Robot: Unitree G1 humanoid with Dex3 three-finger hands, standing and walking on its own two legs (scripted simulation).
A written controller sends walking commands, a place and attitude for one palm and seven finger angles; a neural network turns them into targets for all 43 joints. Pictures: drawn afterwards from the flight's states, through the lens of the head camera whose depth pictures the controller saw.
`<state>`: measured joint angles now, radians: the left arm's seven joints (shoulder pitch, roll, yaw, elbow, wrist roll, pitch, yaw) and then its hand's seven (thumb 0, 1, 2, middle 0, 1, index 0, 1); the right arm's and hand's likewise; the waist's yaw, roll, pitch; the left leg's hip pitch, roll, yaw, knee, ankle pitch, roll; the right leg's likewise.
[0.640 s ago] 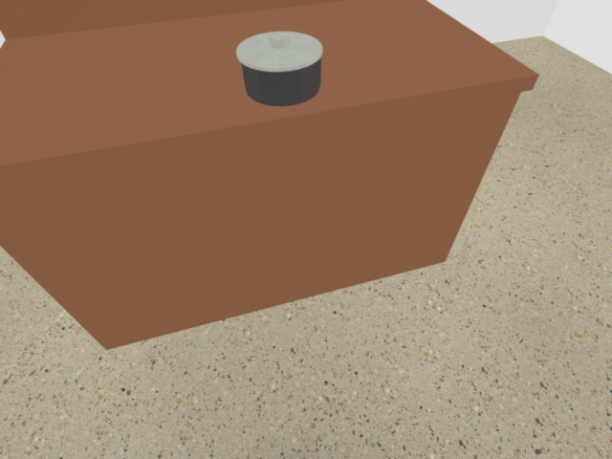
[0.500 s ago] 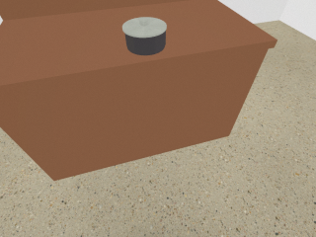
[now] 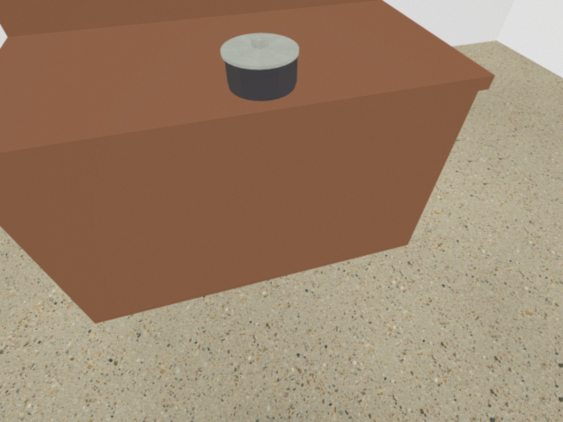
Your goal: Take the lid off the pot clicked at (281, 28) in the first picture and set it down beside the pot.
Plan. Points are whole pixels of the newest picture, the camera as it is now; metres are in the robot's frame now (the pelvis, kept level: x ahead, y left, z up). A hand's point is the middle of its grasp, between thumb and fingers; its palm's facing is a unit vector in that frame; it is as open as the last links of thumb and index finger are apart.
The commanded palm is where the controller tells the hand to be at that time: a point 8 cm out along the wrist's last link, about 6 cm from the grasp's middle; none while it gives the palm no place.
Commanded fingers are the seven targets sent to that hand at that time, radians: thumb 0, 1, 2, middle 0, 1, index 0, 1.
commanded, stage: turn to face it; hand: left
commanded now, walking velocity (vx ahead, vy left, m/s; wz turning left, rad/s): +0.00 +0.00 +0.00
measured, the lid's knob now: (259, 40) +0.89 +0.11 +0.15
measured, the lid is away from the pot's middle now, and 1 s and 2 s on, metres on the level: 0.00 0.00 0.00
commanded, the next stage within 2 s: take the last steps up to it in 0.74 s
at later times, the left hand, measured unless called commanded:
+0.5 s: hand out of the picture +0.00 +0.22 -0.19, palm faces +0.15 -0.96 -0.24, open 7.3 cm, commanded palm none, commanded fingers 0.00 0.90 0.90 -0.20 -0.30 -0.20 -0.30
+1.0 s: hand out of the picture -0.08 +0.15 -0.16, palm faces +0.35 -0.90 -0.24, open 7.3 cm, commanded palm none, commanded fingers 0.00 0.90 0.90 -0.20 -0.30 -0.20 -0.30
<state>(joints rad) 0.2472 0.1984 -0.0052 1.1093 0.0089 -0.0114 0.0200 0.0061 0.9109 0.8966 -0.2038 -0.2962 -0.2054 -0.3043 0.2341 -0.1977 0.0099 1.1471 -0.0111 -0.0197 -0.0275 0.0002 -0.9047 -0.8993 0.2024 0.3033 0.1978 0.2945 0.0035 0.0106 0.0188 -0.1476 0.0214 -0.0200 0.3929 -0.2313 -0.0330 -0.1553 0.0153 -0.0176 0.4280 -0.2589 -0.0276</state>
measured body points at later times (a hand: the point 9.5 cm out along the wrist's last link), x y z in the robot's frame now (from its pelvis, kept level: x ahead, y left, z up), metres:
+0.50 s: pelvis -0.02 +0.02 -0.02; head +0.00 +0.03 +0.43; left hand -0.01 +0.27 -0.17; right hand +0.02 -0.22 -0.17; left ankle -0.01 +0.14 -0.74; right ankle -0.03 -0.10 -0.73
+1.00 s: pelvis -0.02 -0.03 +0.00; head +0.01 -0.04 +0.45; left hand -0.09 +0.20 -0.14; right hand +0.13 -0.25 -0.16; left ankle -0.07 +0.11 -0.69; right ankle -0.03 -0.13 -0.74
